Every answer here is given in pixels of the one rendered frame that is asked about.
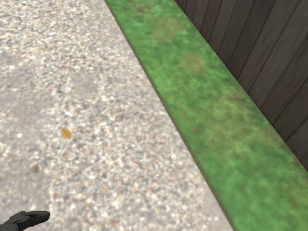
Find robot left hand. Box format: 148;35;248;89
0;211;50;231

